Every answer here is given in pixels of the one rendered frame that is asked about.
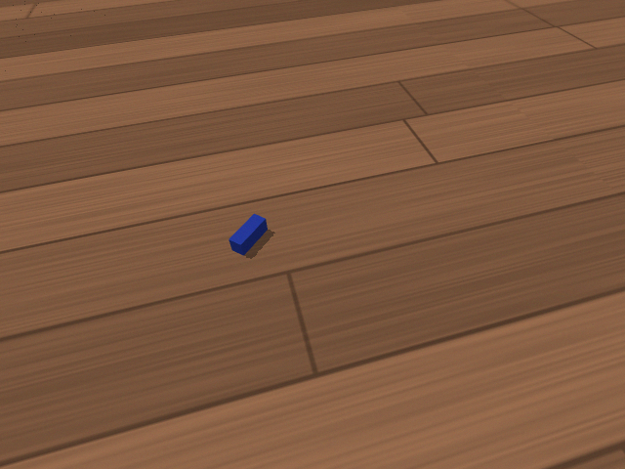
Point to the carton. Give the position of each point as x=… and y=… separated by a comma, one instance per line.
x=248, y=234

